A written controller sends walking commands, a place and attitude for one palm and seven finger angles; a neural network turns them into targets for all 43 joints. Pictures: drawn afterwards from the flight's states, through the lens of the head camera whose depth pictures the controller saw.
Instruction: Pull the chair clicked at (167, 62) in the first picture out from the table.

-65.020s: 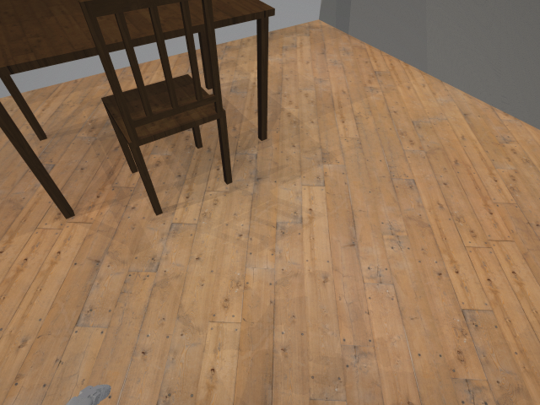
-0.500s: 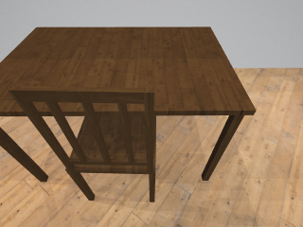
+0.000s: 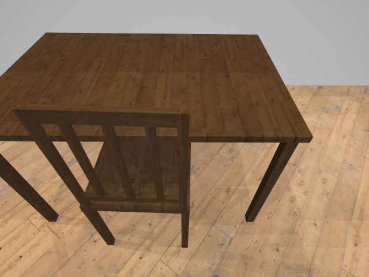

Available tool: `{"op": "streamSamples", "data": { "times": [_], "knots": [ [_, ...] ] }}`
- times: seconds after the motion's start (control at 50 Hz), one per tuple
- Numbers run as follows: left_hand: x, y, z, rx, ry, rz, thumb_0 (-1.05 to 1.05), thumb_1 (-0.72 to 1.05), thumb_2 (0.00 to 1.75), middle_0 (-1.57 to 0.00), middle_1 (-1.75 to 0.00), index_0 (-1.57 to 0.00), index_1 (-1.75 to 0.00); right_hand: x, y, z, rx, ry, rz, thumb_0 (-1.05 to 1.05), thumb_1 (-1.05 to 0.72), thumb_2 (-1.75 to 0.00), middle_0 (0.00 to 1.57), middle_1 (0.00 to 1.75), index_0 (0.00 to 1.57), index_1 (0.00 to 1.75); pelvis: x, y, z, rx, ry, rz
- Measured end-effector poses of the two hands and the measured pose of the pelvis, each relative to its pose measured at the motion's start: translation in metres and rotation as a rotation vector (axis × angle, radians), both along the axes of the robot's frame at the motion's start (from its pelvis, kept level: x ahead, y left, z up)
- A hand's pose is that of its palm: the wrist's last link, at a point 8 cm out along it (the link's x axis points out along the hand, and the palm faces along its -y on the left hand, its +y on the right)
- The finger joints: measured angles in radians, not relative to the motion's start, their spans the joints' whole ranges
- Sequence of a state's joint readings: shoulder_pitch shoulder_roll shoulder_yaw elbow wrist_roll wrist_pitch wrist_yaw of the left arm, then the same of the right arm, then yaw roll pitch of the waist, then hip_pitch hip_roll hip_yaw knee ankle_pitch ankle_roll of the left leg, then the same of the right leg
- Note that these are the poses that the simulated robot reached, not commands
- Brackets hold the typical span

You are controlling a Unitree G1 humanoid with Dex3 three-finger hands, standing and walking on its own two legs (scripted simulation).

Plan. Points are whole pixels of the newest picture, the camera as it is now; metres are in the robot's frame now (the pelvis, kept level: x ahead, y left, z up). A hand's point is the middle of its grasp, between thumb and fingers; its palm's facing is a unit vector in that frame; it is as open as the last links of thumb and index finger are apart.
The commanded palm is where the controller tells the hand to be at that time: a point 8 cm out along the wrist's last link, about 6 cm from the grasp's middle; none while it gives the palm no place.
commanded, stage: look again from close up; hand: left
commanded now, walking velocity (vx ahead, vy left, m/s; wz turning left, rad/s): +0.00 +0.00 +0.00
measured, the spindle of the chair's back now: (121, 166) +0.43 +0.21 -0.07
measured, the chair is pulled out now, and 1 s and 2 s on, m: -0.08 -0.08 -0.08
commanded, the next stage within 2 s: raise the hand toward the chair's back in 1.82 s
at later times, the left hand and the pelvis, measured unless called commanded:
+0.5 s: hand out of the picture -0.01 +0.16 -0.17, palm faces +0.03 -0.98 -0.18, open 7.4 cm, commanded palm none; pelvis +0.00 +0.00 +0.00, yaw +0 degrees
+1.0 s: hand out of the picture -0.01 +0.15 -0.17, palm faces +0.04 -0.98 -0.19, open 7.4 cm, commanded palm none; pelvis +0.00 -0.01 +0.00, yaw +0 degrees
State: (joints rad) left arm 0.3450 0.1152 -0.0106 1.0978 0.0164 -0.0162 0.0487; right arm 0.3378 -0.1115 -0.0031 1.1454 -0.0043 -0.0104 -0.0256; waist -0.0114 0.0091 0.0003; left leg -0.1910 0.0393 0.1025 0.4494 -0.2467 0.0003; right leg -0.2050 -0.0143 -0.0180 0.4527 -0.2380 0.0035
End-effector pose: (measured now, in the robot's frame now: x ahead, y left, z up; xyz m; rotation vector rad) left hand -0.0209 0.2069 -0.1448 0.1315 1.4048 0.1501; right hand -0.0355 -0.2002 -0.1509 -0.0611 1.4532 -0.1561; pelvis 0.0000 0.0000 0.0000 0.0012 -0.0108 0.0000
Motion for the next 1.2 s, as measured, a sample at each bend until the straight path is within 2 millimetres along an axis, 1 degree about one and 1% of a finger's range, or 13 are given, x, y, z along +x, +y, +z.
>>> {"op": "streamSamples", "data": {
  "times": [0.42,0.6,0.82,1.2],
  "knots": [
    [0.001,0.003,0.0,0.0,-0.003,0.0,0.0,0.91,0.9,-0.2,-0.3,-0.2,-0.3,0.001,0.003,0.0,-0.004,-0.01,-0.005,0.0,-0.9,-0.89,0.2,0.29,0.2,0.29,0.001,0.003,0.0,-0.001,-0.001,-0.003],
    [0.001,0.002,0.001,0.006,-0.001,0.001,0.0,0.91,0.9,-0.2,-0.3,-0.2,-0.3,-0.002,0.003,-0.001,0.003,-0.004,-0.007,0.0,-0.9,-0.89,0.2,0.29,0.2,0.29,0.0,0.002,0.0,0.001,0.001,-0.002],
    [0.001,-0.001,0.002,0.007,0.005,0.006,0.0,0.91,0.9,-0.2,-0.3,-0.2,-0.3,-0.005,0.0,-0.001,0.004,0.009,-0.007,0.0,-0.9,-0.89,0.2,0.29,0.2,0.29,0.002,-0.001,0.0,0.002,0.004,-0.001],
    [0.002,-0.012,0.001,0.003,-0.004,0.015,0.01,0.91,0.9,-0.2,-0.3,-0.2,-0.3,0.001,-0.008,-0.002,0.002,-0.001,-0.001,0.0,-0.9,-0.89,0.2,0.29,0.2,0.29,0.004,-0.01,-0.001,-0.001,0.002,0.005]
  ]
}}
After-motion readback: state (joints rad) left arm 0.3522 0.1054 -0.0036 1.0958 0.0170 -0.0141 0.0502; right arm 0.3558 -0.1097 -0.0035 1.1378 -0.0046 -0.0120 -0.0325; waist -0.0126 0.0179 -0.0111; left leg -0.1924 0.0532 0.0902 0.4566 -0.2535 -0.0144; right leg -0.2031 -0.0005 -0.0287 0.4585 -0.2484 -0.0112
